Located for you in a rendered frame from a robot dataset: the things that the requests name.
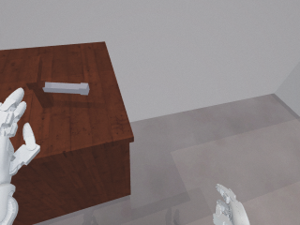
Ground left robot forearm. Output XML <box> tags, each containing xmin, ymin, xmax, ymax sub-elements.
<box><xmin>0</xmin><ymin>183</ymin><xmax>19</xmax><ymax>225</ymax></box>

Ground left robot hand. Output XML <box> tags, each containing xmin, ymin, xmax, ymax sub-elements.
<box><xmin>0</xmin><ymin>87</ymin><xmax>40</xmax><ymax>185</ymax></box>

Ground tap lever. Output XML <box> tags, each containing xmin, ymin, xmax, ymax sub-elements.
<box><xmin>42</xmin><ymin>82</ymin><xmax>90</xmax><ymax>96</ymax></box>

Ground right robot hand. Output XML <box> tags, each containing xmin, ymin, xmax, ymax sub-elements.
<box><xmin>213</xmin><ymin>184</ymin><xmax>250</xmax><ymax>225</ymax></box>

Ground counter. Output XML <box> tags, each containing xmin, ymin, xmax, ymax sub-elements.
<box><xmin>0</xmin><ymin>41</ymin><xmax>134</xmax><ymax>225</ymax></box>

